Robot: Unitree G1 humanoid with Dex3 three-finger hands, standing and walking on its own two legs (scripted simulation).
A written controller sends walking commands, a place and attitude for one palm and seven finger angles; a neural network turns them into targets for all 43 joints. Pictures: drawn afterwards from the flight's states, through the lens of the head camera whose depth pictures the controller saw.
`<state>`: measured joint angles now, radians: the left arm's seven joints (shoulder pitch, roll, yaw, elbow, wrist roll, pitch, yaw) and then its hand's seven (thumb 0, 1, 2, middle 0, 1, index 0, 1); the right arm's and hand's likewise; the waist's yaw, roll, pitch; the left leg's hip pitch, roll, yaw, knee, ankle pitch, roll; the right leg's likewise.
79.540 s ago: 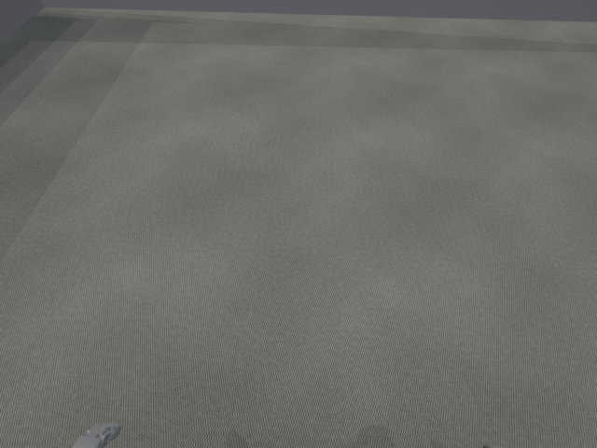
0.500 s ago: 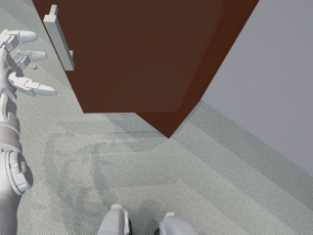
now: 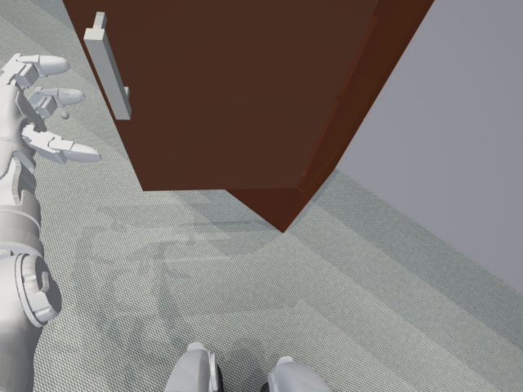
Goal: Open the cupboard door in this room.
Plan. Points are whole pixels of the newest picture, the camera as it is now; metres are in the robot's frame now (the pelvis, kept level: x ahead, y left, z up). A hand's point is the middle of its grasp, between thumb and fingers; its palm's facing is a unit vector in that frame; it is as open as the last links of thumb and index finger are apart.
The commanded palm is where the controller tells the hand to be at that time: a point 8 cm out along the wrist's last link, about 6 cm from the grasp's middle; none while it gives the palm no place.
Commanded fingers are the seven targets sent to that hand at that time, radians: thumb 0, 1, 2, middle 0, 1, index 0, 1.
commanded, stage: move the hooked fingers beside the handle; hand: left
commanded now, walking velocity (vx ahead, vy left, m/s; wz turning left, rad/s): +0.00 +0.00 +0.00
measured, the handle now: (112, 70) +0.58 +0.20 +0.09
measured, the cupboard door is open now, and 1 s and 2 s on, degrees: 43 43 42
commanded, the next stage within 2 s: slide the fingers in behind the handle in 0.30 s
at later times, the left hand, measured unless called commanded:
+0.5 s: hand (69, 116) +0.49 +0.25 +0.08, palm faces +0.06 -1.00 +0.00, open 14.0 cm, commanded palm +0.48 +0.28 +0.08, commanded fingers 0.00 -0.50 0.30 -0.30 -1.20 -0.30 -1.20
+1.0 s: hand (95, 117) +0.49 +0.21 +0.08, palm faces +0.05 -1.00 +0.01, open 14.0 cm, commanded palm +0.47 +0.25 +0.08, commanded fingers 0.00 -0.50 0.30 -0.30 -1.20 -0.30 -1.20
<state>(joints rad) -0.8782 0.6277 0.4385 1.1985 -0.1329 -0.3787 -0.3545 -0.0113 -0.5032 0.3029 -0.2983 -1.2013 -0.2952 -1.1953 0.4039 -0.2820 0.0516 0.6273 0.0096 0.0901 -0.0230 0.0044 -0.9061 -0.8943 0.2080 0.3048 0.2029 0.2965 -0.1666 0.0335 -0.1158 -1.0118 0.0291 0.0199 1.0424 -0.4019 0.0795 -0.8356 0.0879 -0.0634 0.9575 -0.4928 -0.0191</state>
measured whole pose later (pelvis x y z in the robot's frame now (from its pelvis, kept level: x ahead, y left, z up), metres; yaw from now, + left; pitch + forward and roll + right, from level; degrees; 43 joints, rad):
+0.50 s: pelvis +0.00 +0.00 +0.00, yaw +0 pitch +21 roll -6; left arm -0.90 0.64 0.42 1.22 -0.13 -0.37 -0.35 -0.01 -0.50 0.30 -0.30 -1.20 -0.29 -1.20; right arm 0.40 -0.29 0.05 0.63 0.01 0.09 -0.03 0.00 -0.91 -0.89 0.21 0.30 0.20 0.30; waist -0.17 0.03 -0.11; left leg -1.02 0.03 0.01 1.05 -0.40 0.07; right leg -0.84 0.09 -0.07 0.96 -0.49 -0.02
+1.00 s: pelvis +0.00 -0.01 +0.00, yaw +0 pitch +20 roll -5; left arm -0.85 0.54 0.38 1.16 -0.14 -0.37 -0.29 -0.01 -0.50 0.30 -0.30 -1.20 -0.29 -1.20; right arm 0.39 -0.27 0.04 0.62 0.01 0.09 0.00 0.00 -0.91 -0.89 0.21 0.30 0.20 0.30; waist -0.16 0.04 -0.13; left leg -0.99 0.03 0.01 1.04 -0.41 0.06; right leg -0.81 0.09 -0.07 0.96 -0.51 -0.03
